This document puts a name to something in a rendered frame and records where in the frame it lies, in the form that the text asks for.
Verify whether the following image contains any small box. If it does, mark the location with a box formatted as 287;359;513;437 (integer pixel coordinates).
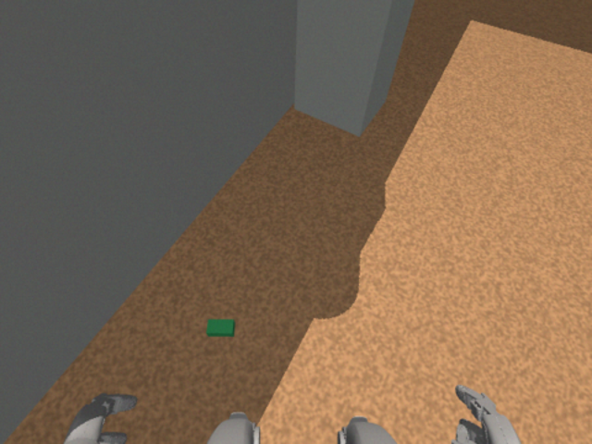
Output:
206;319;235;337

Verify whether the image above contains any right robot hand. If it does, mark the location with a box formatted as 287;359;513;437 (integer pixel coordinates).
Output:
451;385;522;444

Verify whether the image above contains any left robot hand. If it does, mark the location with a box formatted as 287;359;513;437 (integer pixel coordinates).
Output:
63;393;137;444

